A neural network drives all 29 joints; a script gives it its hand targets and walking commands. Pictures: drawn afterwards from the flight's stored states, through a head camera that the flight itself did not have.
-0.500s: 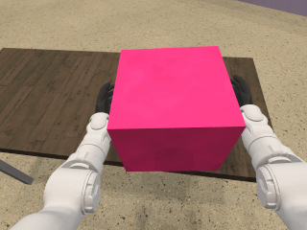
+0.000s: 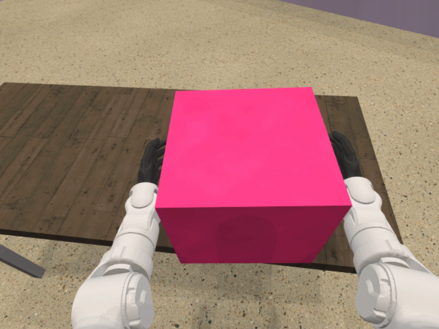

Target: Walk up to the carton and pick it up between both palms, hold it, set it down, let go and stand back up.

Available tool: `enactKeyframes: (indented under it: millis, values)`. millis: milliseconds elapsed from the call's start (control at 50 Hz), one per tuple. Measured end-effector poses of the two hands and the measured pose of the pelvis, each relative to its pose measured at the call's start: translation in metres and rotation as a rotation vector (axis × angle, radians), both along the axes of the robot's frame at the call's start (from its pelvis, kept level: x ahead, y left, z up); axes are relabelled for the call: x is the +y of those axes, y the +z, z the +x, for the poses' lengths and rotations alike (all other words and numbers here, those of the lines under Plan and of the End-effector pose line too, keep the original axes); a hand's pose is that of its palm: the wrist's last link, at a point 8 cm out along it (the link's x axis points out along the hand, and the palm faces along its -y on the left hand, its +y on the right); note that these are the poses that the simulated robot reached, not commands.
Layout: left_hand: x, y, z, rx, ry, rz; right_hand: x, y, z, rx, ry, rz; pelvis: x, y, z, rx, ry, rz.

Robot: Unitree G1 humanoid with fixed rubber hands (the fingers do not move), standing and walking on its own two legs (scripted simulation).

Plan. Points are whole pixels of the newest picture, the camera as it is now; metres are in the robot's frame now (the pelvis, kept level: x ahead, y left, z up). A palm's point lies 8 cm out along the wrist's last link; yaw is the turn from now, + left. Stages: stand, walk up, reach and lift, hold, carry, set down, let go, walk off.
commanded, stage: reach and lift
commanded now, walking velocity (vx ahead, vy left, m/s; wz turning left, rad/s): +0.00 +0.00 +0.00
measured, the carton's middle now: (244, 177) +0.43 +0.00 +0.01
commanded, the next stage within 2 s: none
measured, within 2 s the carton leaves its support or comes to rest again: leaves its support in 0.46 s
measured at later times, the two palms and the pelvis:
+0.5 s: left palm (142, 185) +0.37 +0.19 +0.06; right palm (346, 177) +0.40 -0.18 +0.06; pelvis -0.01 +0.00 +0.00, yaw +1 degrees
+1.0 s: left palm (134, 172) +0.37 +0.19 +0.10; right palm (354, 168) +0.39 -0.18 +0.10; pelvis -0.02 +0.00 +0.00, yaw +1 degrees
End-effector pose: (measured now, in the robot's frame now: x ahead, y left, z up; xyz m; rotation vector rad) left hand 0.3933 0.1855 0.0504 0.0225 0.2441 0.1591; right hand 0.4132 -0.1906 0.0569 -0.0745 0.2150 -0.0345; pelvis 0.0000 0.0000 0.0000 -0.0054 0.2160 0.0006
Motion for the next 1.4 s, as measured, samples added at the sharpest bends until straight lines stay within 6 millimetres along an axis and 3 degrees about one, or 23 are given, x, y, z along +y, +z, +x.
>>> enactKeyframes:
  millis: [260,460,760,920,1120,1280,1400]
  values:
    - [0.000,0.001,-0.003,-0.014,0.002,0.009,0.000,0.002,-0.003,-0.020,0.001,-0.015,-0.001,0.000,-0.001,0.010,0.006,-0.003]
    - [0.005,0.005,-0.018,-0.028,0.019,0.013,0.006,0.006,-0.013,-0.040,0.015,-0.033,-0.003,0.000,-0.009,0.002,0.017,-0.002]
    - [0.008,0.040,-0.023,-0.035,0.006,0.004,0.009,0.037,-0.024,-0.045,-0.007,-0.005,-0.001,0.002,-0.023,-0.065,0.022,0.003]
    - [0.007,0.054,-0.020,-0.049,-0.003,0.007,0.007,0.048,-0.025,-0.058,-0.018,0.006,0.002,0.003,-0.020,-0.090,0.019,0.001]
    - [0.010,0.053,-0.030,-0.029,0.007,0.005,0.011,0.048,-0.031,-0.037,-0.018,0.025,0.003,0.003,-0.017,-0.123,0.030,-0.003]
    - [0.010,0.068,-0.034,-0.021,-0.001,0.021,0.012,0.057,-0.039,-0.026,-0.035,0.052,0.002,0.003,-0.018,-0.148,0.040,-0.002]
    - [0.012,0.087,-0.038,-0.040,-0.006,0.001,0.014,0.074,-0.043,-0.040,-0.043,0.067,0.002,0.003,-0.019,-0.163,0.037,0.001]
